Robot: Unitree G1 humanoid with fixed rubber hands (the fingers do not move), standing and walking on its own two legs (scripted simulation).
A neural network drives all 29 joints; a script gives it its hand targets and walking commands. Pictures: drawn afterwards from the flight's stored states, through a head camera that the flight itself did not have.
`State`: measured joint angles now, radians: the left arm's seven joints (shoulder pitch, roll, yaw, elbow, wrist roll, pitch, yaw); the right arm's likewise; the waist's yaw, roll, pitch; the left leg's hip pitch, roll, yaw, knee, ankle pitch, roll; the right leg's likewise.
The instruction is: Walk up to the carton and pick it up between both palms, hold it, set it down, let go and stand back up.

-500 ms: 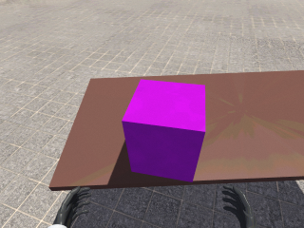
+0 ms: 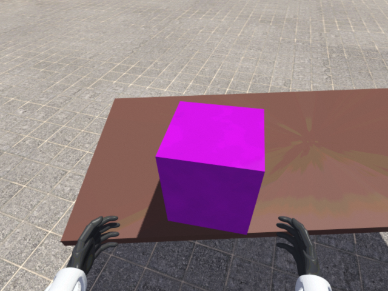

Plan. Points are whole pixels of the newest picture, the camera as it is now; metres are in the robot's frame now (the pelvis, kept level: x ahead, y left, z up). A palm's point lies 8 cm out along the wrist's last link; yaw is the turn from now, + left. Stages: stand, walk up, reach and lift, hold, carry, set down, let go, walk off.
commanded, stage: reach and lift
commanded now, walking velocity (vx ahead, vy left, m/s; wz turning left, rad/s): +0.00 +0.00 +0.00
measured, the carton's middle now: (213, 167) +0.44 -0.02 +0.02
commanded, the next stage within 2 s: none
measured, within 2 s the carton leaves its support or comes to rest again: neither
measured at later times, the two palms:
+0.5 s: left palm (97, 208) +0.29 +0.23 +0.06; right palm (309, 233) +0.24 -0.18 +0.05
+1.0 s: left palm (103, 156) +0.37 +0.21 +0.14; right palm (310, 187) +0.31 -0.19 +0.10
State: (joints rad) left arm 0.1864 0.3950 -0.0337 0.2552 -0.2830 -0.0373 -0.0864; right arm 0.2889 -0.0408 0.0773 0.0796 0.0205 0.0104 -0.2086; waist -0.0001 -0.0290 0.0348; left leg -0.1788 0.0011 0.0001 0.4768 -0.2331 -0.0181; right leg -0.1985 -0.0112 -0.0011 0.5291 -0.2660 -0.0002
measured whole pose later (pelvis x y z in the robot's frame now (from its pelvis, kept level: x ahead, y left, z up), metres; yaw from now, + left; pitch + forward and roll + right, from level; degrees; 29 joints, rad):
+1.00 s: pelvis +0.00 +0.00 +0.00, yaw +0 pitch -4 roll +1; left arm -0.52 0.44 -0.02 0.39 -0.31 0.45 -0.09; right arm -0.27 -0.05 -0.12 0.16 0.09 0.41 -0.24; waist -0.03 -0.03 0.03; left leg -0.18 0.00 0.00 0.46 -0.22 -0.02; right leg -0.20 -0.01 0.00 0.52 -0.25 0.00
